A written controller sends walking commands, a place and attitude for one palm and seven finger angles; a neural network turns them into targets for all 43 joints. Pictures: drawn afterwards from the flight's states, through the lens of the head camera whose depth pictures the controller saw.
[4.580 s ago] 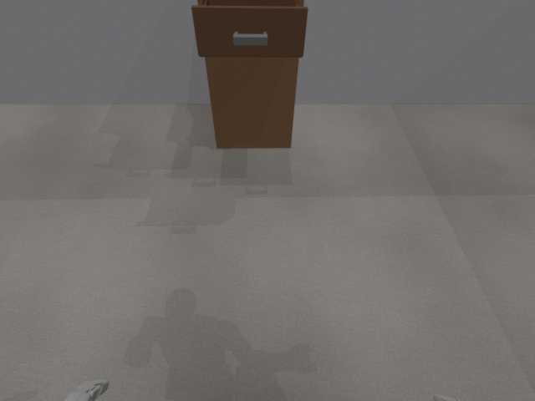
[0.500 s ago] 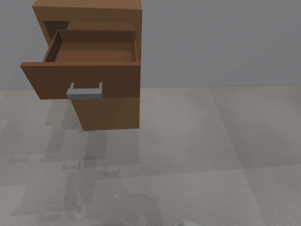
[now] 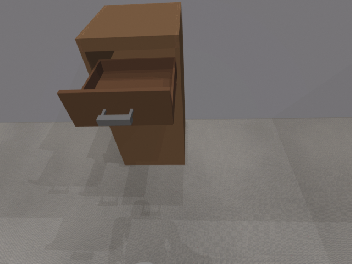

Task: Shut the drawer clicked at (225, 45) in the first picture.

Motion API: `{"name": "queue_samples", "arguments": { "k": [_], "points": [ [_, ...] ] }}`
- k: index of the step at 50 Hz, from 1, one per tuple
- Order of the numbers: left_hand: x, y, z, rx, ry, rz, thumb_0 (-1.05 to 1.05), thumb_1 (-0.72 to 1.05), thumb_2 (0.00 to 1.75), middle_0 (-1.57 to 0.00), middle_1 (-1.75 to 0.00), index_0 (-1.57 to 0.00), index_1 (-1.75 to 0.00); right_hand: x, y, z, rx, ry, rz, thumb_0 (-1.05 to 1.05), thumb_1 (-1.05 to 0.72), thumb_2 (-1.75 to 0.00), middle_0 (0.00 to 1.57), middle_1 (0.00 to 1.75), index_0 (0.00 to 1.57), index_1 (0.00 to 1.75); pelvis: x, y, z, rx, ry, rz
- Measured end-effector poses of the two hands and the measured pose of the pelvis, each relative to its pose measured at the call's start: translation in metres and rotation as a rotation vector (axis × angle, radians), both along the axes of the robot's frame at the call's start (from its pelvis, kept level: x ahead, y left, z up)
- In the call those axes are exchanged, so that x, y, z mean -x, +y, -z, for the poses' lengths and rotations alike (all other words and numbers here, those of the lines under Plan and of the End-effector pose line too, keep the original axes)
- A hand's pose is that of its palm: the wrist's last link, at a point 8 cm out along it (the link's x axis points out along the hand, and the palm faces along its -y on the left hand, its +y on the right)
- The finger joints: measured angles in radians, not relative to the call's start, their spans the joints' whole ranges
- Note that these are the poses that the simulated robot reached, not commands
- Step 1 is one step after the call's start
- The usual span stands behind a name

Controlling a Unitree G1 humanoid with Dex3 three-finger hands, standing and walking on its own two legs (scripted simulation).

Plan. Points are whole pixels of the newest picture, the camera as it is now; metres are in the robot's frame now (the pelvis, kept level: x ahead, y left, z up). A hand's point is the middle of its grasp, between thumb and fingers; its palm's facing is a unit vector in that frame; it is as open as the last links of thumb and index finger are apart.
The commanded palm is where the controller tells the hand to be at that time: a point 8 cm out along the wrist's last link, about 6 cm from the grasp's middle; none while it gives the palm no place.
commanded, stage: take the last steps up to it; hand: left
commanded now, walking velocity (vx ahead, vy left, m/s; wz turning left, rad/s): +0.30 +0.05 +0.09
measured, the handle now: (116, 115) +0.58 +0.25 -0.01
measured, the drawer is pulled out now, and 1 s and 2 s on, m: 0.30 0.30 0.30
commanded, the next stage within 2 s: come to a stop and stand still in 0.82 s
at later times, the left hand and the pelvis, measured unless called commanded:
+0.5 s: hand out of the picture +0.04 +0.26 -0.18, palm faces +0.10 -0.98 -0.15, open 7.4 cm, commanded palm none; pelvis +0.10 +0.09 +0.00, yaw +1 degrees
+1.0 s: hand (120, 200) +0.35 +0.22 -0.18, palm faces +0.05 -0.97 -0.22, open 7.3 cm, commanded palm none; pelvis +0.26 +0.04 -0.02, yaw +1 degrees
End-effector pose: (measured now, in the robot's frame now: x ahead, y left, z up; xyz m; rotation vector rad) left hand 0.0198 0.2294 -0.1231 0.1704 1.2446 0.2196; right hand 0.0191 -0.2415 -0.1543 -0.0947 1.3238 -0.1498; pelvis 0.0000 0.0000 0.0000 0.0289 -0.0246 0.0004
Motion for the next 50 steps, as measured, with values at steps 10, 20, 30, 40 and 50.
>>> {"name": "queue_samples", "arguments": {
  "k": [10, 20, 30, 40, 50],
  "points": [
    [0.081, 0.002, 0.009, 0.076, 0.214, -0.14, 0.0, 0.91, 0.9, -0.2, -0.3, -0.2, -0.3, -0.044, 0.022, -0.008, 0.029, 0.025, -0.099, 0.01, -0.91, -0.9, 0.2, 0.29, 0.2, 0.29, -0.023, 0.024, -0.001, 0.019, 0.02, -0.042],
    [0.078, 0.051, 0.033, 0.151, 0.401, -0.151, 0.01, 0.91, 0.9, -0.2, -0.3, -0.2, -0.3, -0.13, 0.098, -0.016, 0.059, -0.156, -0.114, 0.0, -0.92, -0.9, 0.2, 0.29, 0.2, 0.29, -0.069, 0.078, 0.013, 0.042, 0.015, -0.017],
    [-0.125, 0.101, 0.029, 0.083, 0.051, -0.024, 0.0, 0.91, 0.9, -0.19, -0.3, -0.19, -0.3, -0.099, 0.11, -0.019, 0.076, 0.024, -0.018, -0.01, -0.94, -0.9, 0.2, 0.3, 0.2, 0.29, -0.128, 0.093, 0.003, 0.026, 0.005, -0.015],
    [-0.303, 0.071, 0.019, 0.04, -0.117, 0.132, 0.0, 0.91, 0.9, -0.19, -0.3, -0.19, -0.3, -0.071, 0.124, 0.003, -0.04, 0.296, 0.097, 0.0, -0.91, -0.9, 0.2, 0.3, 0.2, 0.29, -0.204, 0.073, 0.018, 0.013, 0.004, -0.001],
    [-0.321, 0.039, 0.022, 0.023, -0.078, 0.044, -0.01, 0.93, 0.9, -0.2, -0.3, -0.2, -0.3, -0.19, 0.076, 0.015, -0.018, 0.193, 0.054, 0.01, -0.91, -0.9, 0.2, 0.29, 0.2, 0.29, -0.262, 0.043, 0.017, 0.031, -0.013, -0.013]
  ]
}}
